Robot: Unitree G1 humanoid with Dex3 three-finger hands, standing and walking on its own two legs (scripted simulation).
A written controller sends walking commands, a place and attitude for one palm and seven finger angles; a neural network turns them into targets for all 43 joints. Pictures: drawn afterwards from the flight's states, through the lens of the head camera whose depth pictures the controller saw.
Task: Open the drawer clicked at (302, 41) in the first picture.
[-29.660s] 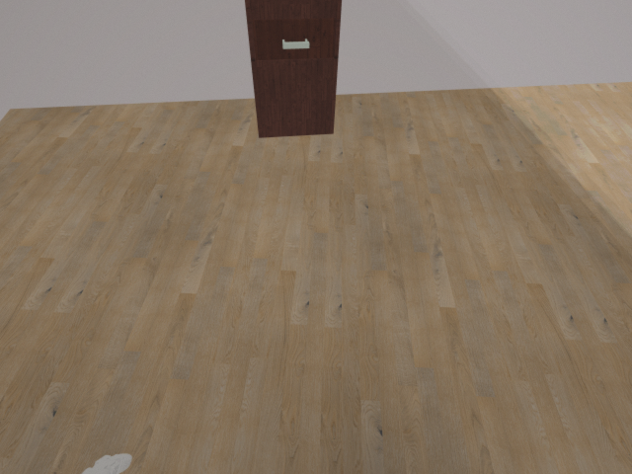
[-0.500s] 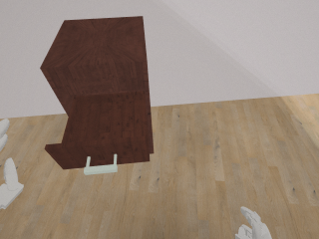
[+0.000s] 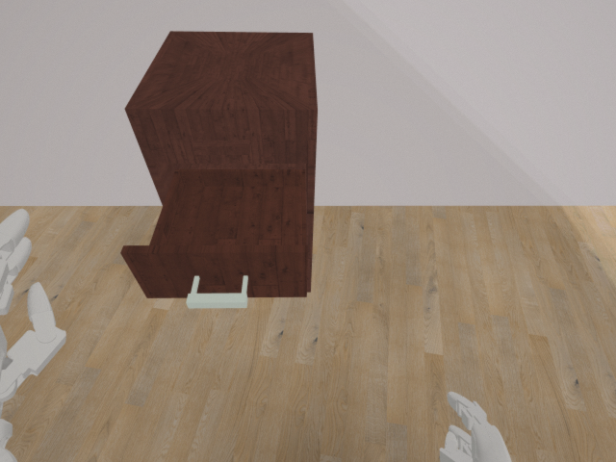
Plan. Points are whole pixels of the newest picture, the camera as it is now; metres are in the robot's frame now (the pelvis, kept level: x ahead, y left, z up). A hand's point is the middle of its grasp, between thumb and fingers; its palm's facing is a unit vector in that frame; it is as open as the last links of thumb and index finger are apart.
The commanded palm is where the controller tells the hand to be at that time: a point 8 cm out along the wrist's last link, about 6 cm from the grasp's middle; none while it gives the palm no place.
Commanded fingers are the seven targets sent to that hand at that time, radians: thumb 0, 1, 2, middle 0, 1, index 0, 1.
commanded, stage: let the arm hang, fingers relaxed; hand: left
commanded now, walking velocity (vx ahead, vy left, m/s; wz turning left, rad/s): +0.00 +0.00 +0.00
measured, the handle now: (219, 291) +0.49 +0.22 -0.23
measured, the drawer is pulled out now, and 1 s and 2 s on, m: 0.29 0.29 0.29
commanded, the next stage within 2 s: look to check the result in 1.18 s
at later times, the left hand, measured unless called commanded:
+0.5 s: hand out of the picture +0.05 +0.18 -0.17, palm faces +0.08 -0.98 -0.19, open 7.0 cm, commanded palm none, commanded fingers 0.00 0.90 0.90 -0.20 -0.30 -0.20 -0.30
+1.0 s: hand out of the picture -0.01 +0.17 -0.16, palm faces +0.02 -0.98 -0.18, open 7.3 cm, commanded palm none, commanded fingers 0.00 0.90 0.90 -0.20 -0.30 -0.20 -0.30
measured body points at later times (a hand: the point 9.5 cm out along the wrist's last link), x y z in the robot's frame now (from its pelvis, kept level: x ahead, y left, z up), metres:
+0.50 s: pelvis +0.01 +0.00 +0.01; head +0.05 +0.02 +0.46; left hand +0.05 +0.23 -0.15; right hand +0.05 -0.24 -0.13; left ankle -0.03 +0.12 -0.73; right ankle +0.02 -0.10 -0.73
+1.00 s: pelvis -0.01 +0.00 +0.01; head +0.00 +0.00 +0.46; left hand -0.02 +0.22 -0.15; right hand -0.06 -0.20 -0.15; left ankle -0.03 +0.12 -0.73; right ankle +0.02 -0.10 -0.73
